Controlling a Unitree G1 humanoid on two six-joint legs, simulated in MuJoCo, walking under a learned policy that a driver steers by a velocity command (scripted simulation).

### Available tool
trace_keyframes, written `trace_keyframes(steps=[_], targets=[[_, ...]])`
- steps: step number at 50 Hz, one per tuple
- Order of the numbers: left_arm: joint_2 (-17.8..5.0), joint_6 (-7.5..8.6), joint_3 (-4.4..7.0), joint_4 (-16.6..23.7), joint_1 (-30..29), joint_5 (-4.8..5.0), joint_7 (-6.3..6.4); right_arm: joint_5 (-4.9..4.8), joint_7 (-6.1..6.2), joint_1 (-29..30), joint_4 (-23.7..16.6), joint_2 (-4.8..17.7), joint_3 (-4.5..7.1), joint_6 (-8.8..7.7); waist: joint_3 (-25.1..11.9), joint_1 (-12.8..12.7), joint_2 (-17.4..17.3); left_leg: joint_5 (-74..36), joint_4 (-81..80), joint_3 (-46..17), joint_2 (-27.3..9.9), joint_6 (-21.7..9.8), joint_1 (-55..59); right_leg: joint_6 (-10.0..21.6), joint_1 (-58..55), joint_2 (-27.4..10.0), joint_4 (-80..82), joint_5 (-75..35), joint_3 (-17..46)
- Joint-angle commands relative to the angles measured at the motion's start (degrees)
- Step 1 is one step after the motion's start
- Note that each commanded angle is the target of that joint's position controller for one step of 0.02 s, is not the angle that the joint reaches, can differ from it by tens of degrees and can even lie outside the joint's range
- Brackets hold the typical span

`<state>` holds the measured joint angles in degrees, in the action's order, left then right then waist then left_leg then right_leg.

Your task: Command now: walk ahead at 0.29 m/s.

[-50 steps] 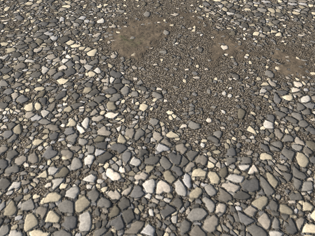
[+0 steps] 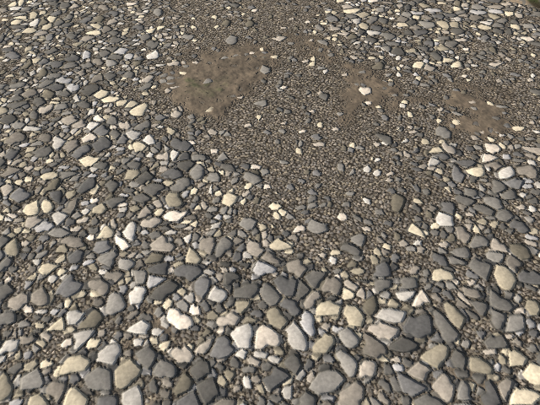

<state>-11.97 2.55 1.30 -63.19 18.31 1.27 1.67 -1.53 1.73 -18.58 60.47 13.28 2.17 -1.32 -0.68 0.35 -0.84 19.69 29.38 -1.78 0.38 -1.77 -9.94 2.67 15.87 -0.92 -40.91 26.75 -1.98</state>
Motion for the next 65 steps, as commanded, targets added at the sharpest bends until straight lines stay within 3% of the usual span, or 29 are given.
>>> trace_keyframes(steps=[1,2,3,4,5,6,10,15,20,23,25,26,27,28,29,31,33,37,43,47,50,52,53,54,55,56,57,59,65], targets=[[-3.1,2.82,0.90,1.3,4.5,0.47,-1.08,-1.19,-0.15,7.5,-4.7,9.4,1.73,-1.18,9.3,-5.2,-6.5,16.6,-15.5,-15.0,-11.8,-7.9,-12.8,3.0,-5.4,-0.4,13.4,-5.4,-1.2],[-4.0,2.76,1.57,-1.0,8.9,-0.25,-1.11,-0.93,-0.29,8.5,-5.4,8.1,1.47,-1.15,7.8,-6.3,-2.9,10.2,-8.5,-9.2,-7.2,-5.7,-16.6,1.8,-13.8,1.3,16.0,-11.0,-0.8],[-7.1,2.67,2.58,-2.5,16.4,-0.68,-0.99,-0.03,-0.69,9.0,-6.0,4.3,0.37,-1.59,3.6,-8.3,7.8,4.5,9.2,-0.9,-1.6,-2.3,-22.4,3.3,-22.2,-7.7,22.0,-6.0,12.5],[-14.6,3.09,4.02,-2.6,22.0,-0.43,-1.73,0.08,-0.55,9.2,-8.4,2.6,0.05,-2.68,2.0,-8.7,20.6,11.3,23.9,2.8,3.8,-0.4,-33.1,11.2,-26.7,-20.3,31.3,1.6,37.1],[-11.3,3.92,2.83,-1.8,18.1,-1.37,-1.86,-1.11,-0.61,9.5,-8.5,4.6,0.53,-3.43,5.4,-6.2,13.6,12.2,34.7,-2.4,0.3,-1.3,-37.1,13.9,-22.3,-23.4,33.3,8.6,43.5],[-8.1,4.50,1.99,0.1,13.1,-1.08,-1.85,-1.74,-1.11,9.2,-8.2,5.1,0.60,-4.05,9.4,-4.1,8.5,5.9,38.5,-3.8,-2.7,-2.5,-40.4,12.3,-20.4,-21.4,33.3,8.2,37.4],[-4.0,3.80,0.46,1.9,10.5,-1.25,-2.24,0.13,-2.34,10.4,-7.1,6.0,1.72,-4.94,7.4,-2.9,6.6,-8.8,31.0,0.2,-6.6,-2.1,-36.3,5.8,-20.3,-12.2,33.3,-19.8,15.5],[-6.9,2.55,0.64,2.9,12.7,-1.70,-0.59,0.15,-3.15,21.8,-11.5,1.4,0.17,-4.24,8.4,-4.6,5.4,-17.1,13.9,4.3,-4.3,1.0,-31.7,6.5,-15.4,-9.7,34.9,-31.2,7.5],[-8.4,2.57,1.53,2.2,15.0,-0.64,-0.25,-0.47,-4.18,28.8,-14.9,2.8,-0.24,-4.38,10.7,-4.7,6.6,-21.2,3.0,4.7,-2.7,-0.7,-26.8,6.7,-16.9,-12.2,35.9,-33.0,5.7],[-9.8,1.99,2.41,2.8,12.8,-0.71,-0.20,-0.35,-4.62,25.8,-15.3,5.8,0.96,-4.92,6.4,-0.8,7.7,-18.1,0.8,5.2,-0.5,-3.5,-19.9,5.2,-22.7,-13.9,28.7,-52.5,4.2],[-10.2,0.97,2.66,3.7,10.8,-1.32,-0.25,-0.59,-3.96,10.9,-11.0,9.9,3.37,-4.70,-3.6,6.9,9.0,-17.1,0.9,7.1,2.7,-6.3,-0.9,3.1,-21.0,-11.6,11.3,-68.5,1.8],[-9.3,0.93,2.10,5.1,9.8,-1.84,-0.45,-0.16,-3.33,0.3,-8.4,12.6,4.46,-4.28,-10.4,11.1,6.9,-15.2,2.7,-0.8,-4.2,-9.2,17.1,1.6,-8.4,-9.7,-3.9,-56.7,1.6],[-0.6,1.99,-0.15,6.0,16.9,-1.57,-1.33,1.25,-3.18,-7.0,-6.7,17.2,5.48,-3.97,-20.9,7.3,-8.7,0.3,-2.9,-30.8,-20.5,-19.5,37.4,-2.4,13.9,1.9,-28.4,-18.7,1.5],[-2.4,3.97,0.14,5.3,14.6,-0.25,-1.76,1.12,-3.39,-5.3,-6.3,12.6,3.99,-3.93,-21.5,8.0,-10.0,4.2,-12.9,-43.8,-22.5,-19.6,35.3,-1.1,20.3,3.9,-37.8,4.4,10.5],[-6.7,5.02,1.50,7.9,8.4,1.63,-1.87,0.59,-3.46,1.2,-6.9,9.8,3.07,-4.29,-10.3,6.1,-8.8,2.7,-14.3,-34.6,-20.3,-16.2,26.2,0.1,25.7,0.3,-40.4,1.7,9.6],[-7.9,5.32,2.35,9.1,2.4,1.14,-0.84,1.16,-4.00,10.1,-8.5,5.8,1.84,-5.12,-1.4,1.8,-0.1,-10.2,-17.2,-19.4,-16.0,-12.7,7.3,0.7,21.0,-5.2,-34.3,-7.6,7.0],[-5.3,3.63,2.65,8.7,5.2,0.33,-0.40,1.83,-4.35,11.4,-7.7,3.9,1.20,-5.55,-0.3,-1.7,-2.5,-13.4,-20.3,-12.4,-12.7,-11.8,-1.3,0.5,14.2,-7.6,-29.6,-10.3,7.1],[-5.4,2.26,3.04,12.0,-0.9,-0.61,-0.08,1.56,-2.92,7.3,-5.5,7.3,1.65,-5.80,3.9,-1.9,-2.4,-15.5,-24.5,-7.6,-12.1,-13.3,-5.3,-1.8,19.0,-9.1,-19.6,-16.1,5.4],[-4.3,3.05,2.21,16.2,-15.4,-0.52,-1.49,0.75,-1.40,0.1,-4.1,9.7,1.97,-4.96,5.1,2.6,-1.5,-18.1,-24.4,-2.0,-10.1,-10.2,-0.1,-2.8,18.8,-5.7,3.6,-32.6,1.8],[-5.3,3.30,1.96,18.8,-21.0,0.02,-2.86,0.15,-1.22,-4.3,-2.2,10.2,2.31,-3.89,6.1,3.8,-1.5,-18.5,-20.7,-2.9,-13.7,-9.5,9.0,-1.5,20.8,-4.8,9.5,-29.4,2.6],[-7.8,3.74,2.77,19.0,-17.9,0.10,-3.53,0.21,-1.03,-3.3,-2.3,11.3,2.88,-2.85,3.7,0.7,-3.1,-29.1,-14.6,-3.0,-15.5,-7.8,13.4,0.9,15.0,-2.8,11.9,-22.9,1.5],[-12.6,3.78,5.33,14.3,-1.7,-0.11,-3.06,0.87,-1.10,-1.8,-3.3,9.5,2.11,-2.21,-6.6,-7.0,-1.9,-40.4,5.3,1.3,-10.3,-4.9,7.7,4.2,-8.0,-1.2,12.2,-23.2,0.3],[-18.5,3.66,6.74,12.6,7.3,-1.44,-2.77,1.61,-1.43,-6.9,-4.6,4.2,0.39,-2.75,-16.7,-6.8,8.4,-22.7,27.8,4.8,-3.7,-1.4,-11.8,11.5,-31.1,-15.5,12.1,-19.9,20.5],[-17.7,3.47,6.32,11.7,9.6,-1.10,-3.31,1.23,-1.83,-9.4,-3.9,1.1,-0.77,-4.14,-22.0,-6.0,17.2,13.1,40.3,-0.9,3.5,-0.1,-25.5,16.4,-39.7,-22.3,22.1,-10.4,42.6],[-12.8,3.68,4.79,12.2,6.5,-0.76,-3.32,-0.52,-2.12,-4.2,-4.7,7.8,0.94,-5.24,-15.5,-6.3,12.0,12.1,46.1,-5.1,-0.2,-1.5,-31.8,13.4,-35.2,-20.4,23.8,-6.5,39.1],[-10.9,3.75,4.09,13.6,0.7,-0.72,-3.17,-1.28,-2.12,0.4,-6.1,9.4,1.32,-5.89,-8.4,-5.1,8.9,6.4,45.6,-3.5,-3.2,-2.4,-33.5,11.3,-26.9,-18.7,24.8,-10.7,30.9],[-9.4,3.75,3.53,14.4,-3.5,-1.11,-3.22,-0.72,-1.73,2.8,-6.3,9.1,1.50,-5.95,-4.6,-3.5,5.0,1.3,42.7,-2.4,-5.8,-2.3,-31.1,10.4,-18.8,-16.6,26.5,-16.9,24.6],[-7.2,3.99,2.87,14.4,-6.3,-1.92,-3.57,0.19,-1.49,1.9,-5.9,7.0,1.87,-4.62,-1.7,-0.3,5.2,-3.9,37.4,-2.5,-8.6,-1.9,-24.8,9.3,-9.7,-13.1,30.2,-22.5,17.1],[-9.5,4.00,3.42,11.3,-0.8,-1.47,-2.19,1.22,-1.26,8.9,-8.5,5.2,2.14,-2.97,2.3,-0.4,3.6,-15.7,22.9,-1.3,-9.2,0.8,-30.7,10.2,-9.1,-11.7,34.4,-30.8,9.5]])
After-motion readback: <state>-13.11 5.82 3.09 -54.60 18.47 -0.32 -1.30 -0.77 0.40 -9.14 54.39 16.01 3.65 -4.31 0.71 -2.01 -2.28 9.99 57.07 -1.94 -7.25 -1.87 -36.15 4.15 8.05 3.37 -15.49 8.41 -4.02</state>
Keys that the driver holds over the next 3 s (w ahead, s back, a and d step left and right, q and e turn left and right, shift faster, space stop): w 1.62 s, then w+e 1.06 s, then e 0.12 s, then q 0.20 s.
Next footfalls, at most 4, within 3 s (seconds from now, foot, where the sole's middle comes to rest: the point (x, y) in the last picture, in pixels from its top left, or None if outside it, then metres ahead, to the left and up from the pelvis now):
0.52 left None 0.41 0.11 -0.77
1.04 right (338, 340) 0.71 -0.14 -0.77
1.60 left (254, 247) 1.03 0.09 -0.77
2.18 right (329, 183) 1.31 -0.16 -0.77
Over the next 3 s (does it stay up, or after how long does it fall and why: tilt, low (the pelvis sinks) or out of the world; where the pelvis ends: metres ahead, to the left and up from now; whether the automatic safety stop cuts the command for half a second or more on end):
stays up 1.56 -0.17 0.01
